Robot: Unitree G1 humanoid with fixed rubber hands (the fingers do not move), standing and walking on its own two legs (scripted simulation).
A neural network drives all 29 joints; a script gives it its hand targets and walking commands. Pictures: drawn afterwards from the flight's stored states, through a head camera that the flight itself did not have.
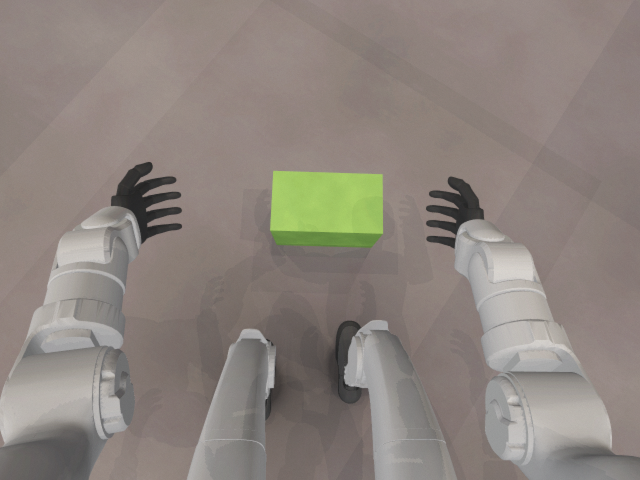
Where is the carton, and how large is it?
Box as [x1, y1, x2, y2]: [270, 171, 382, 247]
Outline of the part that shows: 273,171 270,230 277,244 371,247 382,234 382,174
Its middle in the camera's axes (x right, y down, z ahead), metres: +0.02 -0.07 +1.00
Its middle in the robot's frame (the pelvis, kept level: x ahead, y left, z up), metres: +0.55 -0.02 -0.58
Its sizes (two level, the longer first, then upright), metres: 0.265 0.148 0.180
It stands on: the floor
